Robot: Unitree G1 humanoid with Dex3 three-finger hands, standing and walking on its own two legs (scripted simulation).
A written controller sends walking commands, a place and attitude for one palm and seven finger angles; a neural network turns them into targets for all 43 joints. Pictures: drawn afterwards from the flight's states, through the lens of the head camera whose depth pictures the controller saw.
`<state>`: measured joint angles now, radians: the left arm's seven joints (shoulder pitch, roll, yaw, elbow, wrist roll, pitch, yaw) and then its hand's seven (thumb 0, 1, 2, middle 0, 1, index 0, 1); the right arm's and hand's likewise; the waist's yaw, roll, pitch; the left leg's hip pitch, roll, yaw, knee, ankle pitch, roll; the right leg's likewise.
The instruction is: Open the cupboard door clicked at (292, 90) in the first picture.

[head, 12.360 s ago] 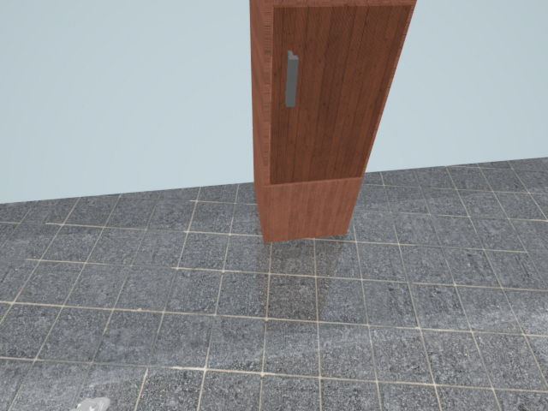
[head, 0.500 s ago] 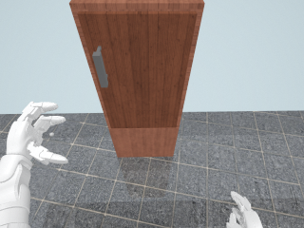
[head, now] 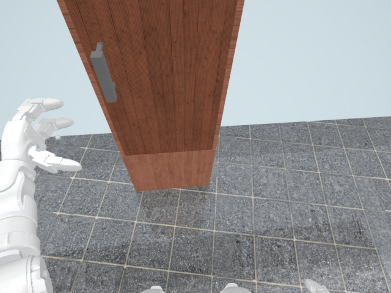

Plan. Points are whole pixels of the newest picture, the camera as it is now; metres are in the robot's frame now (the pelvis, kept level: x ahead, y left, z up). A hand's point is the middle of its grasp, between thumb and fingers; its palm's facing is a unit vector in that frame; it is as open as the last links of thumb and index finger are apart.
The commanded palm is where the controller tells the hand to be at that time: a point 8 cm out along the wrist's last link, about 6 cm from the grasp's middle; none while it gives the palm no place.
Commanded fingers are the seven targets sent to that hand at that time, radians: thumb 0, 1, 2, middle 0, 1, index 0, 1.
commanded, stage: move the hooked fingers beside the handle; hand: left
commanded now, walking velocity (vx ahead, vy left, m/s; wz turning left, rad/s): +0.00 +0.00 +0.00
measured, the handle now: (105, 73) +0.60 +0.24 +0.08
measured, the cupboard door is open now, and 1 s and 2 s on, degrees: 0 0 0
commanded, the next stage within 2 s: slide the fingers in behind the handle in 1.78 s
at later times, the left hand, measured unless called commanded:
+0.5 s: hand (75, 109) +0.46 +0.27 +0.09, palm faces +0.11 -0.99 -0.01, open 14.0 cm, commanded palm +0.44 +0.32 +0.08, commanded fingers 0.00 -0.50 0.30 -0.30 -1.20 -0.30 -1.20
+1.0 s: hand (82, 86) +0.53 +0.27 +0.09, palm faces +0.11 -0.99 -0.02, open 14.0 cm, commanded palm +0.51 +0.32 +0.08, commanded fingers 0.00 -0.50 0.30 -0.30 -1.20 -0.30 -1.20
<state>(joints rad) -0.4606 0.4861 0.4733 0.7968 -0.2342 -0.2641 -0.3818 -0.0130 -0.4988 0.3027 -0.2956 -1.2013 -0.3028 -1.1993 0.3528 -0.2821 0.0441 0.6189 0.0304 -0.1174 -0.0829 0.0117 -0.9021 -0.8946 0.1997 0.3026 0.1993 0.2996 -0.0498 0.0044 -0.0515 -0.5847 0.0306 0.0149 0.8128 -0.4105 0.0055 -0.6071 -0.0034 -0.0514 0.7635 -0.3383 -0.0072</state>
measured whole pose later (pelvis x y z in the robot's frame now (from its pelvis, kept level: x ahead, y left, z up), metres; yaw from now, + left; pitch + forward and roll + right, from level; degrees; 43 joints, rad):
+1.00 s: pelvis +0.00 +0.01 -0.02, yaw -2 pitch +21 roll -3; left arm -1.02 0.79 0.54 1.30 -0.04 -0.31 -0.35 -0.01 -0.50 0.30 -0.30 -1.20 -0.30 -1.20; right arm 0.43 -0.29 0.07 0.61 -0.02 0.06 -0.05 0.00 -0.90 -0.89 0.20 0.30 0.20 0.30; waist -0.21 0.00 -0.06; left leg -0.85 0.06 0.01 0.93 -0.44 0.01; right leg -0.85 0.02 -0.06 0.82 -0.34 0.00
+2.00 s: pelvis +0.01 +0.01 -0.02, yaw -2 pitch +20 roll -4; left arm -0.93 0.75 0.53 1.25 -0.09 -0.31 -0.36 -0.01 -0.50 0.30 -0.30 -1.20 -0.30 -1.20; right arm 0.42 -0.27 0.07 0.59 -0.01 0.10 -0.03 0.00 -0.90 -0.89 0.20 0.30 0.20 0.30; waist -0.18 0.01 -0.07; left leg -0.83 0.06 0.00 0.93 -0.46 0.01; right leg -0.82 0.03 -0.06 0.81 -0.35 0.00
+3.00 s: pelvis +0.02 +0.01 -0.02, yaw -2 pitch +21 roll -3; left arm -0.93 0.53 0.44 1.15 -0.07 -0.33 -0.14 -0.01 -0.50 0.30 -0.28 -1.20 -0.30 -1.20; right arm 0.42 -0.25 0.04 0.61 -0.03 0.08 0.01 0.00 -0.90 -0.89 0.20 0.30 0.20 0.30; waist -0.18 0.03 -0.10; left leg -0.82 0.05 0.01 0.93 -0.47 0.01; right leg -0.82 0.02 -0.05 0.82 -0.37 0.00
